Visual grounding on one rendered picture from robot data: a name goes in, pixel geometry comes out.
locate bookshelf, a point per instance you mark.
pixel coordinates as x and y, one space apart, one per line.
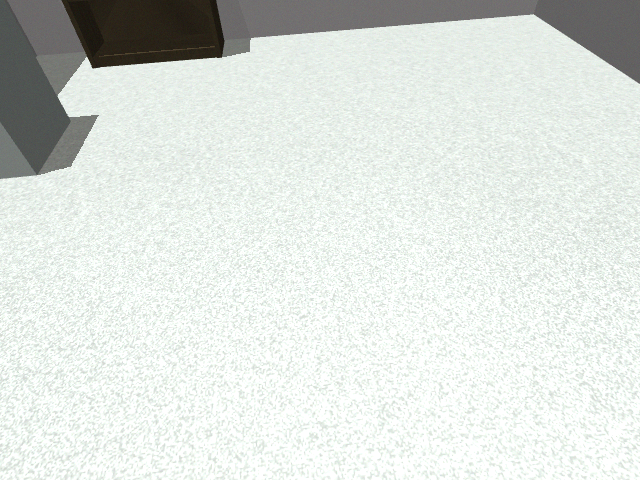
127 32

